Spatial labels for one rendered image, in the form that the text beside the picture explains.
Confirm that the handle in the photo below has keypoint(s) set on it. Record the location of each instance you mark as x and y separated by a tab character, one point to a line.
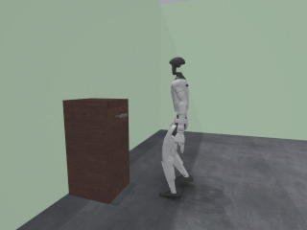
122	115

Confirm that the robot left shin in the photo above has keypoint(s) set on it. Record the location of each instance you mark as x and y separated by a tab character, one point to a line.
169	171

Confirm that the robot left forearm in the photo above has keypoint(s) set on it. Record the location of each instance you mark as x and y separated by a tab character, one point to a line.
182	112

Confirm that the cabinet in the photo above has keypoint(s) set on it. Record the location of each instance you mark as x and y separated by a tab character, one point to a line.
97	155

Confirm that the robot left thigh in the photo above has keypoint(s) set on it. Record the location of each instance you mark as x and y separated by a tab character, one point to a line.
168	143

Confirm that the drawer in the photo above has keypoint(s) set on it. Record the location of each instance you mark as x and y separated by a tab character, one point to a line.
111	113

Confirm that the robot left upper arm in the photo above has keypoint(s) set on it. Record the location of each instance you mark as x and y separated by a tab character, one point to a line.
177	85

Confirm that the robot left hand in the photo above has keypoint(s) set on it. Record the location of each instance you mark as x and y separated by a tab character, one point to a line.
180	139

